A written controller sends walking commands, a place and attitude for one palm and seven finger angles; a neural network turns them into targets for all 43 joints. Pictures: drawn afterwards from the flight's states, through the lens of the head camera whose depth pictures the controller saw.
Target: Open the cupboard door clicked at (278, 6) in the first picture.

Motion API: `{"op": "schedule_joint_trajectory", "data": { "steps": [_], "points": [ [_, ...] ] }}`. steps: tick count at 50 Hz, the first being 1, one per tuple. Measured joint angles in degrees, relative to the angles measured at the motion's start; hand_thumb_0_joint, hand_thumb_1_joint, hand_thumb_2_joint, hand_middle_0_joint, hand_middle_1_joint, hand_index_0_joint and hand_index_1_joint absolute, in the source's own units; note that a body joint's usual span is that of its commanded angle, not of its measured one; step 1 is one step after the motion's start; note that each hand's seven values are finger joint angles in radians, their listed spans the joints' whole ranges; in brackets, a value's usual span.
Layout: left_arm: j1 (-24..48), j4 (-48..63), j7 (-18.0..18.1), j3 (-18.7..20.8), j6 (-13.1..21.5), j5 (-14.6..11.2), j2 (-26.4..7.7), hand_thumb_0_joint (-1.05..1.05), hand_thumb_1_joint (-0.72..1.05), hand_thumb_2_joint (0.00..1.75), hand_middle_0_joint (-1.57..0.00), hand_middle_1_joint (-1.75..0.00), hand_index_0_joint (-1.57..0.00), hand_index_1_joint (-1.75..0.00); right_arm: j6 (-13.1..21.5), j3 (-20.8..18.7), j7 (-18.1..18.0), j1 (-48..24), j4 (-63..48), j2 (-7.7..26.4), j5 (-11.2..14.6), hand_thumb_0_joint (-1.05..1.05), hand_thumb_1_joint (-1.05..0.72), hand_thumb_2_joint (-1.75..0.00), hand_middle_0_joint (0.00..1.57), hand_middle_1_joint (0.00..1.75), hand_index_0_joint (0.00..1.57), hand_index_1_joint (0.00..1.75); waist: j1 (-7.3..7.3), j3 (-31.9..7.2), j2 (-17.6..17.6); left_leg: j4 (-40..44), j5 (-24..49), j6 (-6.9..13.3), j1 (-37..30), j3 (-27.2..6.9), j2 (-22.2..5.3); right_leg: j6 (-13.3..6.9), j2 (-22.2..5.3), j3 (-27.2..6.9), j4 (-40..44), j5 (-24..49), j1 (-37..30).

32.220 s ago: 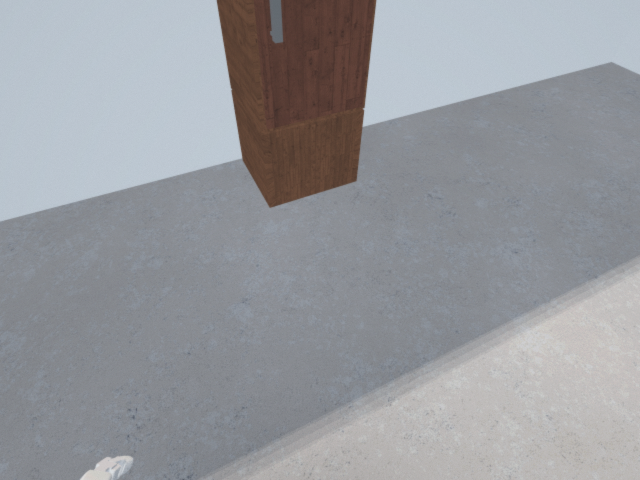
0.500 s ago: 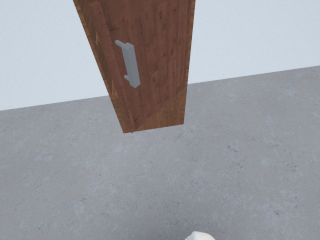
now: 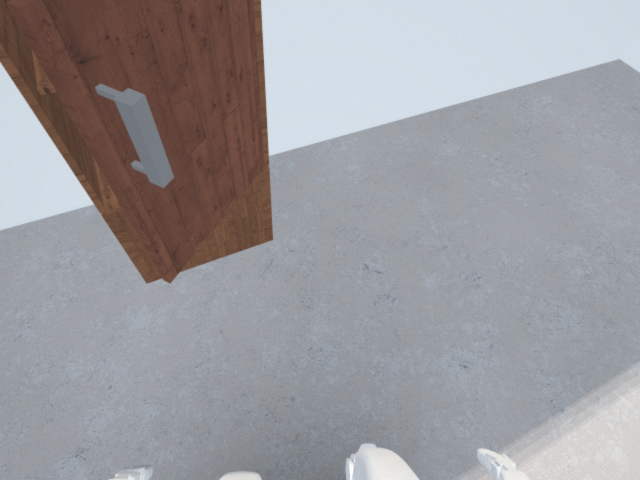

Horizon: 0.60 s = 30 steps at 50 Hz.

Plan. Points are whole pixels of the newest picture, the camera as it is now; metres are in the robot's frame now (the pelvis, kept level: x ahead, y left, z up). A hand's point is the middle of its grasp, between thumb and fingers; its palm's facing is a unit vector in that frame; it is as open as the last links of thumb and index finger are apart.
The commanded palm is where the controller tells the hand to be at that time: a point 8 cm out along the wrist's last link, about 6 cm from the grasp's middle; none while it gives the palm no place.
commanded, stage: walk to a spot facing it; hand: left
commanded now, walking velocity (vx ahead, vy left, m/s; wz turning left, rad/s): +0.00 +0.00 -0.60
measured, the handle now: (135, 137) +0.52 +0.32 +0.06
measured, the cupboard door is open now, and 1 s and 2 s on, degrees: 39 39 39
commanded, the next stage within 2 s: none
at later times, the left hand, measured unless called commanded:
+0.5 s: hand (225, 440) +0.17 +0.14 -0.17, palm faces -0.34 -0.91 -0.24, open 7.4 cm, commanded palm none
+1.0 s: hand (280, 398) +0.23 +0.07 -0.15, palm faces -0.56 -0.79 -0.26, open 7.4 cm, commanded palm none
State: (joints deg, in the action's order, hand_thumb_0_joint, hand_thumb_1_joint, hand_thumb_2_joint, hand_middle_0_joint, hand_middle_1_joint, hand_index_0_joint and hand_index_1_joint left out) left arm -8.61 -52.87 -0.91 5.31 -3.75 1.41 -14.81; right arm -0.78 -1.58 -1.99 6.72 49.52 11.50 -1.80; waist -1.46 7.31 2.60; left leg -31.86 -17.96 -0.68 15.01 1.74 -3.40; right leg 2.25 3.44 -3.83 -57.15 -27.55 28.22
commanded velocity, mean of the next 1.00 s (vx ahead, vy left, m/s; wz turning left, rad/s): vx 0.09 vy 0.00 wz -0.60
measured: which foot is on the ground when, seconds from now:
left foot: down 0.00-0.22, up 0.24-0.52, down 0.54-0.84, up 0.86-1.00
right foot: up 0.00-0.20, down 0.22-0.54, up 0.56-0.82, down 0.84-1.00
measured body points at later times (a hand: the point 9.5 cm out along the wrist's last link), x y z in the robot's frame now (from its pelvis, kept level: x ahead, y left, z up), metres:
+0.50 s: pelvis +0.02 -0.02 +0.00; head +0.09 -0.04 +0.44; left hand +0.19 +0.19 -0.15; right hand +0.02 -0.30 -0.13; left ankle +0.08 +0.11 -0.71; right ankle +0.00 -0.14 -0.73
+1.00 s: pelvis +0.06 -0.06 +0.00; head +0.09 -0.10 +0.45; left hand +0.26 +0.11 -0.14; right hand -0.05 -0.32 -0.14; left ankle +0.14 +0.06 -0.67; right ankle -0.02 -0.14 -0.73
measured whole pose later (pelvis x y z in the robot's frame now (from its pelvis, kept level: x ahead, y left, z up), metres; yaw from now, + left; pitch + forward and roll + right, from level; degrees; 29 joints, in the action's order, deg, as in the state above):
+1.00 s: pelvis +0.06 -0.06 +0.00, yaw -37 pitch +1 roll +0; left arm -13.2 -53.2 -0.7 3.6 0.1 1.3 -12.4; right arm -2.9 -3.6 0.9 11.2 52.6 15.2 -1.3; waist -0.1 5.0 -1.2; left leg -59.6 -24.4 -3.7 28.2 3.3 -5.8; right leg -1.7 1.0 -0.6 -28.8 -16.9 12.9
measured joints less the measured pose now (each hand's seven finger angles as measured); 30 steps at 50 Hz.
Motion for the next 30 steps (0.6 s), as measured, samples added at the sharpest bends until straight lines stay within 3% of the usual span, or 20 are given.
{"op": "schedule_joint_trajectory", "data": {
  "steps": [2,4,8,11,14,17,22,26,27,30],
  "points": [
    [0.93,0.9,-0.5,0.09,0.01,-0.05,-0.37,0.0,0.91,0.9,-0.2,-0.3,-0.2,-0.3,-0.24,0.2,0.02,1.86,0.36,-0.1,-0.26,0.0,-0.9,-0.89,0.2,0.3,0.2,0.3,-0.04,0.15,-0.65,1.54,0.43,-0.34,-1.09,0.73,-1.13,0.59,-1.33,2.39,-3.27,0.22,1.01],
    [1.57,1.75,-0.87,-0.06,0.08,-0.13,-0.48,0.0,0.91,0.9,-0.2,-0.3,-0.2,-0.3,-0.34,0.21,0.04,3.33,0.75,0.09,-0.41,0.0,-0.9,-0.89,0.2,0.3,0.2,0.3,0.11,0.37,-1.58,2.45,0.65,-0.68,-1.91,1.83,-2.27,0.75,-2.57,4.19,-0.87,0.78,0.28],
    [2.14,2.41,-1.39,-0.61,0.44,-0.29,-0.57,0.0,0.91,0.9,-0.2,-0.3,-0.19,-0.3,-0.47,-0.15,0.48,5.67,1.34,1.09,-0.39,0.0,-0.9,-0.89,0.2,0.3,0.2,0.3,1.15,0.42,-3.29,1.31,-0.93,-1.79,-2.72,5.03,-4.27,-0.18,-3.67,6.5,10.8,2.78,-4.35],
    [1.63,2.93,-1.4,-1.11,1.63,-0.16,-1.21,0.0,0.91,0.9,-0.2,-0.3,-0.19,-0.3,-0.97,-0.72,0.97,7.72,1.51,2.11,0.32,0.0,-0.9,-0.89,0.21,0.3,0.2,0.3,2.04,-0.72,-3.27,-5.62,-4.38,-2.8,-0.44,7.24,-5.11,-2.67,-3.92,6.1,23.44,11.4,-10.26],
    [2.18,2.36,0.07,-1.42,2.55,-0.31,-0.01,0.0,0.91,0.9,-0.2,-0.3,-0.2,-0.3,-2.71,-1.49,0.76,5.64,2.77,3.84,1.18,0.01,-0.9,-0.89,0.2,0.3,0.2,0.3,2.65,1.06,-4.85,-23.12,-12.96,-2.62,6.46,2.12,-3.7,-3.96,-2.3,4.31,21.19,9.25,-9.48],
    [1.46,2.2,1.2,-1.62,2.04,-0.17,0.66,0.0,0.91,0.9,-0.2,-0.3,-0.2,-0.3,-3.01,-1.68,0.86,3.84,2.77,3.92,1.34,0.01,-0.9,-0.89,0.2,0.3,0.2,0.3,2.65,1.64,-3.63,-29.4,-11.81,-3.01,10.68,1.0,-1.96,-3.74,-1.84,1.44,23.74,11.2,-10.48],
    [0.0,1.48,1.22,-2.11,1.35,0.15,1.31,0.0,0.91,0.9,-0.2,-0.3,-0.2,-0.3,-2.37,-1.61,1.31,1.95,1.2,2.71,1.49,0.01,-0.91,-0.89,0.2,0.3,0.2,0.3,2.5,0.82,-1.27,-20.45,-7.91,-3.33,10.64,0.8,-0.14,-3.39,-1.16,-2.97,26.72,13.27,-11.31],
    [-0.51,1.24,0.87,-2.07,0.75,0.02,1.72,0.0,0.91,0.9,-0.2,-0.3,-0.2,-0.3,-1.16,-1.17,1.16,1.77,0.31,1.77,1.62,0.01,-0.9,-0.89,0.2,0.3,0.2,0.3,2.49,-0.31,-0.65,-6.75,-2.5,-2.68,5.7,0.52,1.27,-2.35,0.21,-5.32,25.29,12.58,-10.38],
    [-0.85,1.44,0.77,-2.1,0.48,-0.23,2.0,0.0,0.91,0.9,-0.2,-0.3,-0.2,-0.3,-0.54,-0.92,1.07,2.49,-0.13,2.02,1.48,0.0,-0.9,-0.89,0.2,0.3,0.2,0.3,2.64,-1.27,-1.56,-1.75,-0.31,-1.67,4.01,-0.16,0.69,-2.07,1.31,-5.31,23.92,11.84,-9.35],
    [0.48,1.33,0.22,-1.65,-0.11,-0.52,1.29,0.0,0.91,0.9,-0.2,-0.3,-0.2,-0.3,0.17,-0.2,0.61,3.34,0.31,0.9,0.39,0.0,-0.9,-0.89,0.2,0.3,0.2,0.3,2.28,-0.78,-0.85,-2.98,1.45,0.39,3.96,0.93,-0.17,-1.35,0.91,-2.01,9.41,0.08,-4.27]
  ]
}}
